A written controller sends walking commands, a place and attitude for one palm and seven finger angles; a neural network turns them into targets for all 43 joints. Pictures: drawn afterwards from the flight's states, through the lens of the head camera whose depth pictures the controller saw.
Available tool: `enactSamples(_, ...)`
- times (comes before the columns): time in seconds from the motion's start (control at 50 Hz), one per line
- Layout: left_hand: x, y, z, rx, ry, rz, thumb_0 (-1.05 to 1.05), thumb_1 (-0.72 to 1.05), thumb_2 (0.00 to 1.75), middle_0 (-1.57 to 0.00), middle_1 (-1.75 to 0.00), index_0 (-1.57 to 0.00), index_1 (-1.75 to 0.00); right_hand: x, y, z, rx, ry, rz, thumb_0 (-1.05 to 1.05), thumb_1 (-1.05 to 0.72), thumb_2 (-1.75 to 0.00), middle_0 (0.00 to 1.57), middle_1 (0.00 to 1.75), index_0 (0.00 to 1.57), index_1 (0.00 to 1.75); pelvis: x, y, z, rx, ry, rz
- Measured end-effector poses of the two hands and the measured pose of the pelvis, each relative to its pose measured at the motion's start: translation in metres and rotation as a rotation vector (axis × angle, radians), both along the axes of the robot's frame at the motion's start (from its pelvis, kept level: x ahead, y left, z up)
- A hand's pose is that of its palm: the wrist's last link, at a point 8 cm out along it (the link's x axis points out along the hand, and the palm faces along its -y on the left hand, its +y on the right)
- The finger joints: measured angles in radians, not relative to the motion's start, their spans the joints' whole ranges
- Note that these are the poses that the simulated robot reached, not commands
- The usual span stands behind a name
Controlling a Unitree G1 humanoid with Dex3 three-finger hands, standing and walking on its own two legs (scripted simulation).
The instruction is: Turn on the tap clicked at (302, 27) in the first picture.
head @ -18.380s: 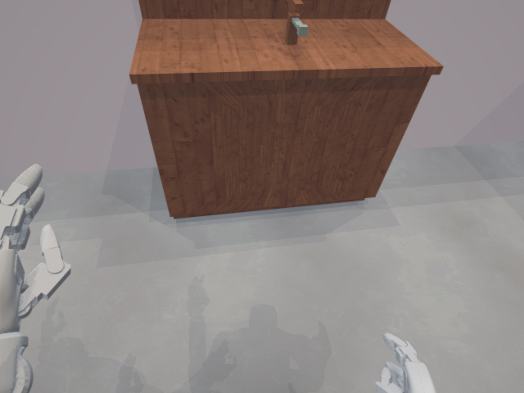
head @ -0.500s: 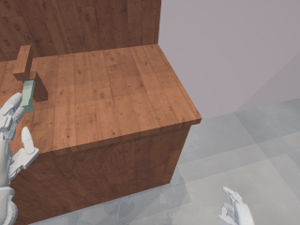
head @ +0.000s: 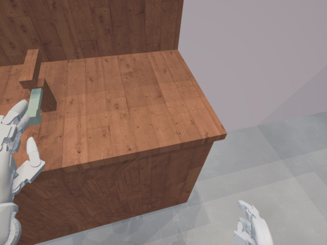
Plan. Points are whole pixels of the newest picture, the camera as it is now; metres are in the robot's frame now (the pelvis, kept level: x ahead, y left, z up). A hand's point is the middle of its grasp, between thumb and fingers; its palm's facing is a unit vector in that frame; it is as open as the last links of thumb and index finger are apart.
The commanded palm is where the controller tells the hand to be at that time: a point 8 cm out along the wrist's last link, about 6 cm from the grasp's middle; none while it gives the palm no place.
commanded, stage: turn the palm inward beside the body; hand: left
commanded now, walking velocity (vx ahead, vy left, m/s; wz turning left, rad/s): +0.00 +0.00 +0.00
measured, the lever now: (32, 117) +0.35 +0.35 +0.10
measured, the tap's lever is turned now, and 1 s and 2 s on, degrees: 0 0 0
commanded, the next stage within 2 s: none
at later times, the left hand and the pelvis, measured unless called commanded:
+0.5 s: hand (23, 182) +0.17 +0.25 +0.17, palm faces +0.58 -0.77 -0.28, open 7.4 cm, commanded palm +0.13 +0.26 +0.17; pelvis -0.01 -0.05 -0.02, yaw +2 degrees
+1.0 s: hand (43, 185) +0.18 +0.23 +0.14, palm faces +0.52 -0.82 -0.23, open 7.4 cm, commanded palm +0.13 +0.25 +0.17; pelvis +0.00 -0.04 -0.02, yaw +2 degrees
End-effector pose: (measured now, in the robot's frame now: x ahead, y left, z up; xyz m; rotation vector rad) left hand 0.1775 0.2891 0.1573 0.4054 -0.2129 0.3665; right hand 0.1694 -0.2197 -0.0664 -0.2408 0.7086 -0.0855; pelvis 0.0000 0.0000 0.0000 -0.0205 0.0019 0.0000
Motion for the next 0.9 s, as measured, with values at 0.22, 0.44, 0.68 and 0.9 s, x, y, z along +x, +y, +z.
enactSamples(0.22, 0.036, 0.005, 0.029, -0.073, 0.022, -0.016, 0.02, 0.9, 0.9, -0.2, -0.3, -0.2, -0.3, 0.022, 0.008, -0.012, 0.076, -0.026, 0.117, 0.01, -0.9, -0.9, 0.2, 0.3, 0.21, 0.3, 0.009, -0.004, -0.005, 0.021, 0.009, -0.019)
enactSamples(0.44, -0.04, -0.02, 0.007, -0.018, 0.006, 0.093, 0.02, 0.89, 0.9, -0.21, -0.3, -0.21, -0.31, 0.024, -0.033, -0.011, 0.016, -0.043, 0.108, 0.01, -0.9, -0.9, 0.2, 0.3, 0.2, 0.3, -0.001, -0.04, -0.015, 0.018, 0.022, 0.01)
enactSamples(0.68, -0.014, -0.048, -0.007, -0.105, 0.136, 0.091, 0.02, 0.9, 0.9, -0.2, -0.3, -0.2, -0.3, 0.01, -0.057, -0.036, 0.049, -0.053, 0.02, 0.01, -0.9, -0.9, 0.2, 0.3, 0.2, 0.3, -0.015, -0.06, -0.02, 0.023, -0.003, 0.044)
enactSamples(0.9, -0.033, -0.033, 0.008, -0.107, 0.024, 0.168, 0.02, 0.89, 0.9, -0.21, -0.3, -0.21, -0.3, 0.008, -0.061, -0.032, 0.042, -0.056, -0.015, 0.01, -0.9, -0.9, 0.2, 0.3, 0.2, 0.3, -0.002, -0.053, -0.022, 0.018, 0.019, 0.021)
